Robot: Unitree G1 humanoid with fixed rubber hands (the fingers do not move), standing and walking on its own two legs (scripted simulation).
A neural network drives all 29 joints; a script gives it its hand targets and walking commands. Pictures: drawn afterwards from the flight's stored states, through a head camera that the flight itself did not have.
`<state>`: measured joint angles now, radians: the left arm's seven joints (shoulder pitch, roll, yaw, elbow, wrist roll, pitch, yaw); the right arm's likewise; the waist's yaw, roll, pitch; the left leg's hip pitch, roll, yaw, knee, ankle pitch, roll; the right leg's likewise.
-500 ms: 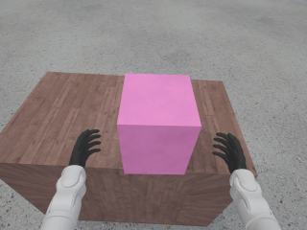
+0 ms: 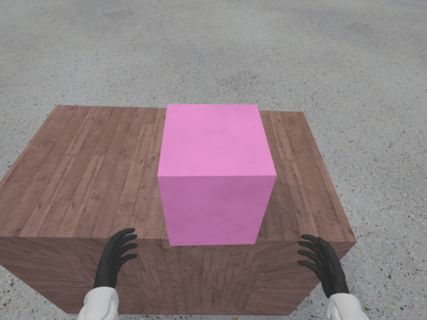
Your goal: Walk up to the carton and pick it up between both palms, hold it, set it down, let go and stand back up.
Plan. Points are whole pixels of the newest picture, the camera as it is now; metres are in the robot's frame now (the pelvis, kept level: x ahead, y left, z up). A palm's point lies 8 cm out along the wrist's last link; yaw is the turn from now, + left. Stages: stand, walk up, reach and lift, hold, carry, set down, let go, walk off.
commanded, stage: set down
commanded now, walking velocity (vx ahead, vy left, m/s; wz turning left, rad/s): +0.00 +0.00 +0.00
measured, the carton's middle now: (212, 176) +0.43 +0.04 +0.02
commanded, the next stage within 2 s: let go in 1.02 s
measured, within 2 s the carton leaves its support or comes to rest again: neither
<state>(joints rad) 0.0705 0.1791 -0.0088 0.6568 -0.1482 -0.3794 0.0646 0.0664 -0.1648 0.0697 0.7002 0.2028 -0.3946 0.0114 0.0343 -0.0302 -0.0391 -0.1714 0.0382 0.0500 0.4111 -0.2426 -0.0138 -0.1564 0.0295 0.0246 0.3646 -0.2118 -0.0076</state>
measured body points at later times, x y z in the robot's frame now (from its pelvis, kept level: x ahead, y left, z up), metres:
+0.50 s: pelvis +0.02 -0.01 +0.00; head -0.01 +0.02 +0.45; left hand +0.19 +0.23 -0.05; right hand +0.21 -0.20 -0.05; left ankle -0.02 +0.12 -0.74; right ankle -0.01 -0.12 -0.74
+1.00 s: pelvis +0.02 -0.01 +0.00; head +0.00 +0.01 +0.45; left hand +0.17 +0.23 -0.08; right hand +0.18 -0.21 -0.08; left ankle -0.02 +0.12 -0.74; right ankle -0.01 -0.12 -0.74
